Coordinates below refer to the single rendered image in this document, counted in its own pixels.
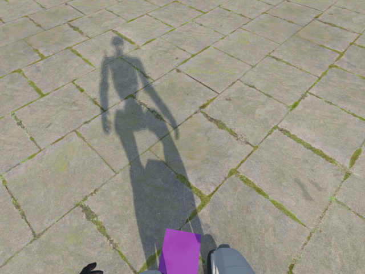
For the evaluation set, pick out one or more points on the robot left hand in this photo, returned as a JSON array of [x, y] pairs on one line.
[[89, 267]]

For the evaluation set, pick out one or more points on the robot right shin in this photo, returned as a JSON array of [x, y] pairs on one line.
[[223, 246]]

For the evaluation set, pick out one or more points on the robot right thigh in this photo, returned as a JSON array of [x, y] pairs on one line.
[[229, 261]]

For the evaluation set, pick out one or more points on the carton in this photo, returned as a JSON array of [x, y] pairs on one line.
[[180, 252]]

